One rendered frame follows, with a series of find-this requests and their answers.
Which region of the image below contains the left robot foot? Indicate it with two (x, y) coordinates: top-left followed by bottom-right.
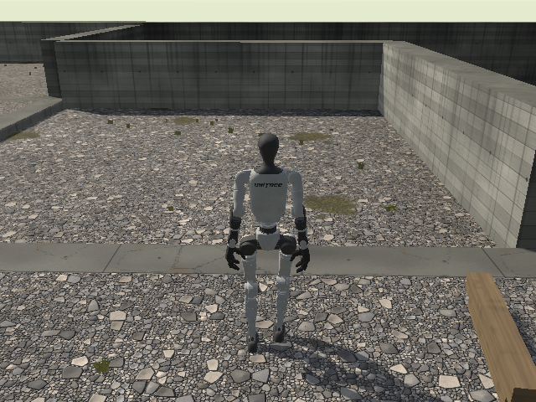
(246, 331), (259, 353)

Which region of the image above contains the robot right forearm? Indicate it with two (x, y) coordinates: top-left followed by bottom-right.
(295, 205), (309, 250)

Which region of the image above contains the robot right upper arm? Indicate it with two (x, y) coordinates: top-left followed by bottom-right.
(286, 170), (304, 218)

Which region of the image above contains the robot left hand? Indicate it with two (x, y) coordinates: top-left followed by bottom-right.
(225, 246), (245, 271)

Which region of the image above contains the robot left upper arm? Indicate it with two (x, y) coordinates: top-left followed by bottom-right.
(233, 169), (251, 217)

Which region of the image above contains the robot left forearm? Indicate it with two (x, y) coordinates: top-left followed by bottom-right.
(227, 205), (242, 248)

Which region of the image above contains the robot right shin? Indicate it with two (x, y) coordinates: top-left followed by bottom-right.
(276, 277), (290, 331)

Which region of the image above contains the robot right hand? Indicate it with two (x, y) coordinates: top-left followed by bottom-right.
(290, 247), (310, 273)

